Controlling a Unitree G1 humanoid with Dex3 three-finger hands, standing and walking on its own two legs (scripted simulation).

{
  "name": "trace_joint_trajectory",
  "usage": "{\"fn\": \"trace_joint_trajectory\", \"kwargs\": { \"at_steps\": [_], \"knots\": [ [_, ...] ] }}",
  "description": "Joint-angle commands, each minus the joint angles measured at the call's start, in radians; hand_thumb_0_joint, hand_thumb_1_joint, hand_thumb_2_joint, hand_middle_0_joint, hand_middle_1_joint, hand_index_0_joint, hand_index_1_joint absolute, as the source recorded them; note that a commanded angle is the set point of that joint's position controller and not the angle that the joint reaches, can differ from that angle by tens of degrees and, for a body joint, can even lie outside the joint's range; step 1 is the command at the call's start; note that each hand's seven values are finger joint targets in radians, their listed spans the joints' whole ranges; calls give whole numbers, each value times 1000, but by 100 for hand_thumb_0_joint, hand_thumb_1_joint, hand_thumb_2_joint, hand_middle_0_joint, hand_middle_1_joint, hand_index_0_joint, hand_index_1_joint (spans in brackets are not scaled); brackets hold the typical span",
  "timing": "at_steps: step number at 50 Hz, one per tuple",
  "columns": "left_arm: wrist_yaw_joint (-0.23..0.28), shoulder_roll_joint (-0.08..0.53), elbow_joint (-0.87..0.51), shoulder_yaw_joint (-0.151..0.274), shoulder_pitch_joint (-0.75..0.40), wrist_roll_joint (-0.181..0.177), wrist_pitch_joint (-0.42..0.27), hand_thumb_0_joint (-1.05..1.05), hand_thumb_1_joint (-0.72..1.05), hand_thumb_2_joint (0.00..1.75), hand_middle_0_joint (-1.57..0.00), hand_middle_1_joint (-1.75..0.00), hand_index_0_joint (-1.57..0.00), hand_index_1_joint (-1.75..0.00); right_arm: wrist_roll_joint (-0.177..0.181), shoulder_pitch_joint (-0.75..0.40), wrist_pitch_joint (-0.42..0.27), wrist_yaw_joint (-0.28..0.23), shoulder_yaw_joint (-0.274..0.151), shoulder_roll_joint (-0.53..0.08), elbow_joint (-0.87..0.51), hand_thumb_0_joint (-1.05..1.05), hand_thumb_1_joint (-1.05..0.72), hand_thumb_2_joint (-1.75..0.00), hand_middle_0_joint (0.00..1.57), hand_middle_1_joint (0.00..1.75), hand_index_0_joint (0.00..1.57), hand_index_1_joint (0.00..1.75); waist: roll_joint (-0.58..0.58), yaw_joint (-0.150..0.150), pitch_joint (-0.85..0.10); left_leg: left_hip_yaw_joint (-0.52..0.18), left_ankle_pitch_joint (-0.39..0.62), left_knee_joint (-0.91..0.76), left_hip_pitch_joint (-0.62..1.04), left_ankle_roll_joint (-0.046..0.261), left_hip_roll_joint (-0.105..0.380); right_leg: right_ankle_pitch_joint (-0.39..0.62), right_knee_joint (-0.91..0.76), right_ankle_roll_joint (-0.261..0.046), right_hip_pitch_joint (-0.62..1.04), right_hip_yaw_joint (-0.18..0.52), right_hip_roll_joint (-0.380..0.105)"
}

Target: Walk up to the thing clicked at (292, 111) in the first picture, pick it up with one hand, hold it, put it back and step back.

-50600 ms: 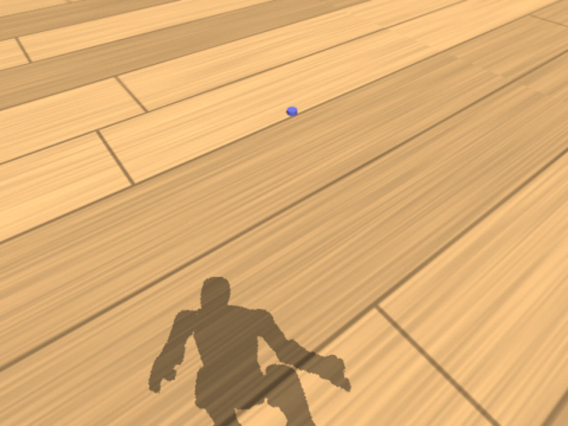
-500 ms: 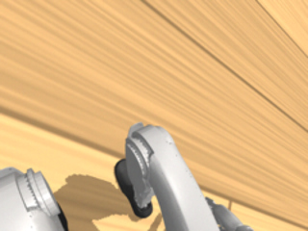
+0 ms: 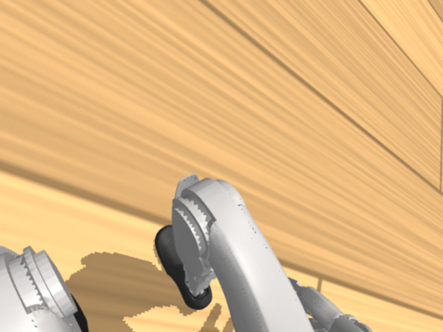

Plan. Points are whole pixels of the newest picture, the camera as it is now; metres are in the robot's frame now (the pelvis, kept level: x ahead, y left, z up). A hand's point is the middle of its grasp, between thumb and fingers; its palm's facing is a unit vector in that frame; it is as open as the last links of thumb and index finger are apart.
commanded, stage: rest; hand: left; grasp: from above
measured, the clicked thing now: out of the picture +0.47 +0.36 -0.28
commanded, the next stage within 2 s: open in 0.10 s
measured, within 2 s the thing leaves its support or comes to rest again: rests again in 0.04 s
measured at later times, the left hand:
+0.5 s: hand out of the picture +0.46 +0.34 -0.26, palm faces -0.42 -0.17 -0.89, open 10.1 cm
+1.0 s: hand out of the picture +0.46 +0.34 -0.25, palm faces -0.43 -0.16 -0.89, open 13.7 cm
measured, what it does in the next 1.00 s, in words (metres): stands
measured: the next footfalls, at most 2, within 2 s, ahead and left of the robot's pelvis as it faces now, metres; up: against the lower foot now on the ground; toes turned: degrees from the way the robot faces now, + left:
none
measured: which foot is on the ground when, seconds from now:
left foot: down 0.00-1.00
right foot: down 0.00-1.00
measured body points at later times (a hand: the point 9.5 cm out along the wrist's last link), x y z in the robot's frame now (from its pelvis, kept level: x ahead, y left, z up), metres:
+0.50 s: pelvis +0.00 +0.00 +0.00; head +0.29 +0.14 +0.31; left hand +0.48 +0.35 -0.20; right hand +0.06 -0.24 -0.05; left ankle +0.06 +0.13 -0.27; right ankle +0.11 -0.11 -0.27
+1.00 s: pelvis +0.00 +0.00 +0.00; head +0.29 +0.14 +0.31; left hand +0.48 +0.35 -0.20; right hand +0.05 -0.24 -0.04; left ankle +0.06 +0.13 -0.27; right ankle +0.11 -0.11 -0.27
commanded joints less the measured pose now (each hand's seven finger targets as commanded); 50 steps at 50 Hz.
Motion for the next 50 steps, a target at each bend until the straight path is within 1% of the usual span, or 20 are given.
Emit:
{"fn": "trace_joint_trajectory", "kwargs": {
  "at_steps": [1,10,12,13,14,16,21,22,23,24,25,26,27,29,33,35,40,41,42,50],
  "knots": [
    [42,233,-86,11,-238,-16,5,0,67,48,-93,-70,-100,-62,7,176,-6,-9,-93,-350,20,0,-90,-90,20,30,20,30,589,-42,-622,70,238,-265,506,-2,36,284,-188,-70,330,-99,32],
    [31,227,-112,-15,-245,-36,-5,0,65,50,-92,-70,-98,-63,11,181,-18,-2,-81,-351,6,0,-90,-90,20,30,20,30,569,-53,-625,84,263,-243,489,5,36,315,-205,-65,384,-86,37],
    [33,260,-123,1,-257,-33,-11,0,49,44,-76,-70,-82,-63,8,184,-15,-5,-78,-352,11,0,-90,-90,20,30,20,30,598,-44,-636,82,253,-249,498,2,37,302,-206,-67,382,-90,35],
    [29,238,-132,-23,-261,-30,-13,0,41,44,-68,-69,-74,-62,6,179,-16,-3,-76,-350,2,0,-90,-90,20,30,20,30,601,-49,-618,82,245,-251,496,1,38,297,-204,-70,384,-86,35],
    [32,268,-139,1,-255,-27,-10,0,33,42,-60,-69,-66,-62,5,183,-15,-4,-76,-355,9,0,-90,-90,20,30,20,30,606,-44,-647,79,269,-248,523,0,40,315,-204,-67,393,-92,36],
    [32,241,-110,-18,-240,-27,-8,0,17,47,-48,-71,-54,-65,6,174,-16,-4,-75,-352,4,0,-90,-90,20,30,20,30,585,-53,-638,80,274,-239,506,2,41,329,-202,-66,400,-88,40],
    [36,257,-110,-2,-246,-20,-5,0,-14,62,-34,-83,-39,-78,6,180,-13,-2,-77,-357,15,0,-90,-90,20,30,20,30,615,-48,-621,62,263,-265,531,-7,44,303,-196,-70,354,-102,34],
    [29,221,-134,-36,-259,-20,-5,0,-17,65,-31,-86,-36,-81,8,176,-15,0,-78,-354,5,0,-90,-90,20,30,20,30,622,-56,-600,68,268,-261,523,-6,42,310,-196,-71,350,-97,37],
    [36,250,-87,-5,-222,-25,2,0,-20,68,-29,-88,-34,-83,3,176,-11,-2,-76,-359,4,0,-90,-90,20,30,20,30,589,-55,-614,68,258,-266,512,-3,43,309,-210,-68,387,-98,39],
    [31,251,-175,-11,-277,-21,-3,0,-22,70,-26,-90,-31,-86,10,188,-13,1,-77,-363,2,0,-90,-90,20,30,20,30,625,-52,-642,67,293,-258,535,-5,42,333,-197,-67,374,-99,33],
    [34,252,-100,-4,-227,-21,6,0,-26,72,-24,-92,-29,-88,4,177,-11,-1,-76,-354,6,0,-90,-90,20,30,20,30,613,-46,-632,67,291,-267,537,-7,45,330,-199,-70,385,-98,37],
    [28,218,-141,-35,-262,-26,1,0,-28,74,-22,-95,-26,-91,8,174,-11,1,-75,-352,6,0,-90,-90,20,30,20,30,619,-52,-620,68,292,-259,524,-4,42,331,-197,-69,358,-100,38],
    [28,243,-96,-6,-232,-28,6,0,-31,77,-19,-97,-23,-93,8,186,-12,2,-77,-357,15,0,-90,-90,20,30,20,30,621,-57,-614,62,289,-266,530,-7,44,325,-197,-69,366,-101,34],
    [21,229,-85,-21,-217,-30,8,0,-37,82,-15,-101,-18,-97,9,176,-10,2,-74,-355,1,0,-90,-90,20,30,20,30,576,-62,-592,68,273,-259,493,-1,43,322,-207,-67,375,-96,39],
    [17,246,-135,-22,-247,-33,-3,0,-46,89,-7,-109,-11,-105,9,176,-8,-3,-72,-353,2,0,-90,-90,20,30,20,30,602,-48,-630,72,286,-259,528,-1,43,327,-209,-68,387,-93,40],
    [13,232,-88,-27,-214,-36,-1,0,-46,89,-6,-111,-10,-106,5,182,-6,-2,-69,-355,-1,0,-90,-90,20,30,20,30,574,-65,-596,76,264,-257,495,3,42,318,-218,-65,400,-90,40],
    [21,259,-128,-14,-251,-29,-15,0,-47,91,-6,-110,-9,-106,8,178,-3,-9,-66,-359,0,0,-89,-90,20,30,20,30,597,-52,-615,60,261,-269,523,-4,44,305,-206,-68,364,-103,36],
    [19,243,-143,-34,-260,-28,-17,0,-47,90,-6,-110,-10,-106,7,174,-4,-8,-64,-358,-7,0,-89,-90,20,30,20,30,605,-60,-608,66,263,-263,517,-2,44,311,-209,-68,372,-98,38],
    [21,246,-94,-21,-219,-26,-10,0,-47,91,-6,-109,-9,-105,6,179,-3,-8,-59,-353,-2,0,-89,-90,20,30,20,30,584,-61,-600,67,258,-263,510,-1,43,308,-213,-66,382,-98,37],
    [24,255,-135,-25,-250,-30,-8,0,-45,90,-6,-109,-9,-105,7,181,-6,-12,-64,-362,-9,0,-89,-90,20,30,20,30,585,-63,-597,69,244,-263,504,0,44,301,-217,-64,375,-96,36]
  ]
}}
